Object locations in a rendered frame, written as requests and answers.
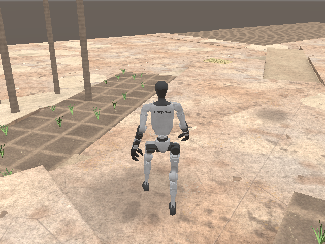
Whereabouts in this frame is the robot right hand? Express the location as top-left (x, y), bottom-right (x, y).
top-left (178, 133), bottom-right (189, 141)

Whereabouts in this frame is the left robot forearm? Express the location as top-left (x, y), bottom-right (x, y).
top-left (132, 125), bottom-right (143, 149)

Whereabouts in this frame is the robot right shin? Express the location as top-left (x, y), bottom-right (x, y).
top-left (170, 173), bottom-right (178, 208)

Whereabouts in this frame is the left robot thigh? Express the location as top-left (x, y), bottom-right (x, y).
top-left (145, 141), bottom-right (156, 162)

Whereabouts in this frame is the right robot forearm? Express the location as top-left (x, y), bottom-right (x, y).
top-left (182, 122), bottom-right (189, 136)

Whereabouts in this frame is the robot left upper arm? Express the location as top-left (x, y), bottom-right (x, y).
top-left (139, 103), bottom-right (151, 133)

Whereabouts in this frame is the robot right upper arm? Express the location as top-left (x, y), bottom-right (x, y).
top-left (172, 102), bottom-right (187, 129)

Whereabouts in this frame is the robot left hand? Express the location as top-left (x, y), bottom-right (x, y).
top-left (131, 148), bottom-right (143, 161)

